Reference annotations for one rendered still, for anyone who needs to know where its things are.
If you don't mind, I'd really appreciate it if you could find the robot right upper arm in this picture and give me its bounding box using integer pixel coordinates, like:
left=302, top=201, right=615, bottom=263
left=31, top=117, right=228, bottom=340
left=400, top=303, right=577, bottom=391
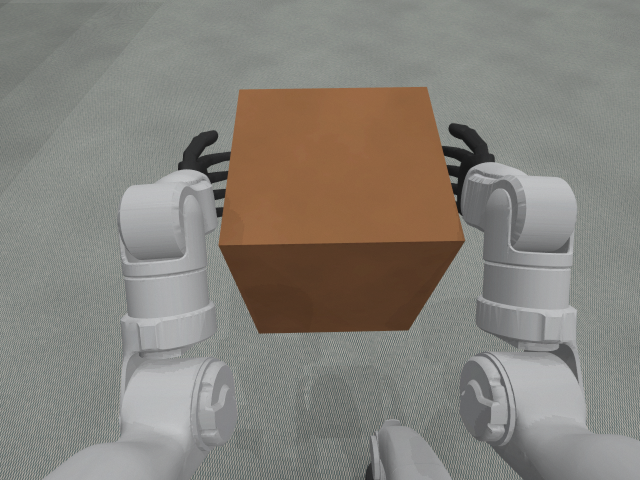
left=459, top=351, right=640, bottom=480

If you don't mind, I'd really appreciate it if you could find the right robot thigh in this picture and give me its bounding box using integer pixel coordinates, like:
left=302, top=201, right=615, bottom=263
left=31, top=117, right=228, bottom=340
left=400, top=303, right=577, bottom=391
left=370, top=426, right=452, bottom=480

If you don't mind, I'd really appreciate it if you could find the robot left upper arm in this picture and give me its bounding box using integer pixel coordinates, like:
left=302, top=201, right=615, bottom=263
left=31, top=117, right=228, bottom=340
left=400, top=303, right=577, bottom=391
left=42, top=357, right=238, bottom=480

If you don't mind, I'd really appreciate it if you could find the robot right hand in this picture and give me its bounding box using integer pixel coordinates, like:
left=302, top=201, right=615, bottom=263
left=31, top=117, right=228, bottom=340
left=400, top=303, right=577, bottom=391
left=442, top=123, right=495, bottom=216

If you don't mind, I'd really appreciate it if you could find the right robot forearm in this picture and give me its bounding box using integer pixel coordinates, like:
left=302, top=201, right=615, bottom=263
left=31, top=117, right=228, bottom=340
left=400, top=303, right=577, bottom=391
left=461, top=162, right=587, bottom=416

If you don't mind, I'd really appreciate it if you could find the carton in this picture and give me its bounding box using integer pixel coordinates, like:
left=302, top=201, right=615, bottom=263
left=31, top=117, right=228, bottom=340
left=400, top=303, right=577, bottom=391
left=218, top=87, right=465, bottom=334

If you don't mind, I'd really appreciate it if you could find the right robot shin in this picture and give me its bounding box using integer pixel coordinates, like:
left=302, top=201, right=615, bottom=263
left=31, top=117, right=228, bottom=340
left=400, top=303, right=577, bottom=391
left=381, top=419, right=401, bottom=429

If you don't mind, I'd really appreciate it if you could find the robot left hand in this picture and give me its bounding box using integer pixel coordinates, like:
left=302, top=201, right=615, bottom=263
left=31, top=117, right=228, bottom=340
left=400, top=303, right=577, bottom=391
left=178, top=130, right=231, bottom=218

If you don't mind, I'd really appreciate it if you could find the left robot forearm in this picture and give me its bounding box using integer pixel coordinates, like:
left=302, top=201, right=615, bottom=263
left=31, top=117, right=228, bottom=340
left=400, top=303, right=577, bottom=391
left=117, top=169, right=218, bottom=433

